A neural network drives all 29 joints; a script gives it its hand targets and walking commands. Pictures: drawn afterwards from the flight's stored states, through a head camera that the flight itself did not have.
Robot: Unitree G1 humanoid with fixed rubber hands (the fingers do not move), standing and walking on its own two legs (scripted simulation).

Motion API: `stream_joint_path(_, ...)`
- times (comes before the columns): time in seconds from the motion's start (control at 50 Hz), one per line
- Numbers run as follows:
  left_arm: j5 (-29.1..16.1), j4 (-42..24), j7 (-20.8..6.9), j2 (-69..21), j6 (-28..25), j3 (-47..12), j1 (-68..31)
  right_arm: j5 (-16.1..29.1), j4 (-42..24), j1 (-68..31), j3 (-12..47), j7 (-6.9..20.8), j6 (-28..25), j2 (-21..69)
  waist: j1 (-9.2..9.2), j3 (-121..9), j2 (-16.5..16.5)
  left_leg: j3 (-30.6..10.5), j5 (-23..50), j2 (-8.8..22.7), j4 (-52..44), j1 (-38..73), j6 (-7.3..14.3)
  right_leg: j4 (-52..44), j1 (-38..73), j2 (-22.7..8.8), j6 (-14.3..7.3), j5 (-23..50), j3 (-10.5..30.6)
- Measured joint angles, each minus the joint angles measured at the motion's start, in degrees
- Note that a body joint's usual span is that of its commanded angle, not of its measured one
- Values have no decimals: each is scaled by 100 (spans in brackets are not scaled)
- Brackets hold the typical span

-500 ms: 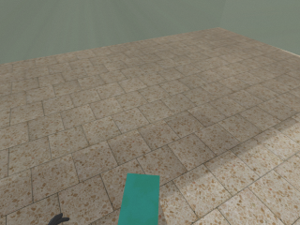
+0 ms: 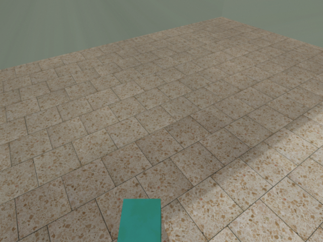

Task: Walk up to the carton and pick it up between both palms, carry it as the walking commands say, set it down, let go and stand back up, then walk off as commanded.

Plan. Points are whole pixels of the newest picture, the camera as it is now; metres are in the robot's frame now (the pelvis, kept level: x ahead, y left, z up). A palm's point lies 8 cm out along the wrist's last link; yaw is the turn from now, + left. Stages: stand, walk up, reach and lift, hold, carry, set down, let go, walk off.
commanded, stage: walk off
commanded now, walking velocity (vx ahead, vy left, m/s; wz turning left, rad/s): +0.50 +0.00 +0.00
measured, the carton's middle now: (142, 237) +0.35 +0.12 -0.65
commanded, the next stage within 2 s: none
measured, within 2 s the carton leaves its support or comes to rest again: neither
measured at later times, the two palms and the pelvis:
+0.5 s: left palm (59, 231) +0.22 +0.30 -0.13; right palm (240, 226) +0.22 -0.21 -0.11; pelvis +0.16 +0.06 -0.01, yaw -2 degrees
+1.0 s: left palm (87, 182) +0.36 +0.25 -0.10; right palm (239, 186) +0.35 -0.25 -0.13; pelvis +0.29 +0.00 +0.00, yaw -3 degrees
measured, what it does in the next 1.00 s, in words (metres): walks ahead: left foot, then right foot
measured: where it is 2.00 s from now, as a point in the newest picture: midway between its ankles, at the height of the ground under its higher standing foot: (155, 223)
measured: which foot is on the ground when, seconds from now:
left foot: up 0.00-0.24, down 0.26-0.70, up 0.72-1.00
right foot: down 0.00-0.30, up 0.32-0.68, down 0.70-1.00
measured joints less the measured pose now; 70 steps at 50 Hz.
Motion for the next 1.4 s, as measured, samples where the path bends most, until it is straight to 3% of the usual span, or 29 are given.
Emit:
stream_joint_path(0.14,0,122,0,-1,-6,0,362,0,-20,-324,0,38,29,-2,236,88,136,28,414,228,-214,-453,0,-602,745,4,20,-76,107)
stream_joint_path(0.22,0,128,1,-1,-6,-1,415,0,-137,-626,-1,50,45,1,348,111,108,132,473,242,-918,-452,0,-726,929,-19,97,-245,113)
stream_joint_path(0.28,0,145,0,-1,-5,-2,417,1,-263,-863,-1,50,-12,0,357,128,73,236,484,174,-1968,-314,0,-658,919,-35,201,-442,50)
stream_joint_path(0.3,0,155,0,-2,-6,-2,433,1,-309,-919,-1,49,-90,-1,357,155,79,239,643,156,-2436,-129,0,-396,840,-26,230,-566,53)
stream_joint_path(0.34,1,199,5,13,-5,-2,433,1,-330,-1019,-3,47,-234,44,312,223,-2,342,999,143,-2417,-35,-20,1111,280,-61,248,-803,64)
stream_joint_path(0.4,0,201,7,21,-6,-2,411,0,-327,-866,-4,47,-291,98,0,174,-48,386,603,155,-2341,231,-23,3323,-677,-71,249,-860,-24)
stream_joint_path(0.44,4,195,7,23,-6,-2,313,0,-319,-662,-2,41,-291,99,-188,159,-58,393,467,175,-2400,441,-23,3777,-1161,-217,249,-846,-158)
stream_joint_path(0.56,26,190,-64,24,28,-3,-215,-1,1,106,0,38,-271,102,-464,153,-114,398,194,172,-2509,880,-24,3326,-2099,-676,325,-394,-403)
stream_joint_path(0.62,26,187,-134,25,42,-3,-467,-1,159,348,0,38,-227,103,-591,148,-85,402,95,174,-2597,997,-67,2274,-2136,-752,381,-310,-584)
stream_joint_path(0.7,26,186,-152,27,-25,-1,-629,-1,265,534,1,38,-209,105,-615,104,-59,462,-176,191,-2412,997,-211,792,-1751,-626,361,-70,-770)
stream_joint_path(0.74,26,199,-151,17,-92,-1,-632,-1,301,536,1,38,-194,115,-479,287,-116,460,-443,153,-1432,904,-213,886,-1609,-651,211,830,-720)
stream_joint_path(0.78,26,205,-151,-40,-90,-17,-575,-1,300,524,1,38,-124,115,-284,324,-73,409,-531,152,-258,598,-213,1029,-1410,-620,93,563,-726)
stream_joint_path(0.84,26,204,-152,-69,-85,-21,-462,0,237,325,1,38,-67,113,-56,322,-66,400,-223,185,291,216,-213,727,-1047,-601,68,401,-701)
stream_joint_path(1.0,26,204,-131,-71,-85,-21,-249,0,42,-275,1,79,-6,112,162,301,9,398,467,379,267,-70,-213,-13,-329,-511,85,497,-727)
stream_joint_path(1.14,26,207,-75,-73,-85,-22,-247,0,5,-685,1,85,51,114,196,278,-163,410,298,381,-948,-25,-212,-609,-233,-599,168,652,-952)
stream_joint_path(1.22,26,247,-66,-76,-84,-22,-200,0,0,-829,1,85,-30,112,273,321,-127,405,389,368,-2930,584,-212,-448,-267,-622,324,497,-1128)
stream_joint_path(1.28,27,353,-41,4,17,-21,-179,0,13,-856,1,84,-123,239,238,346,-171,467,731,359,-2995,772,-260,1022,-731,-630,360,-95,-889)
stream_joint_path(1.34,26,354,-41,19,63,-23,-193,0,13,-767,-1,84,-143,286,-39,329,-147,485,498,389,-2996,978,-261,2260,-1251,-631,360,-227,-782)
stream_joint_path(1.4,26,349,-54,23,64,-23,-260,0,20,-560,-1,70,-147,288,-314,317,-121,490,353,412,-2996,1139,-261,2565,-1623,-640,360,-248,-738)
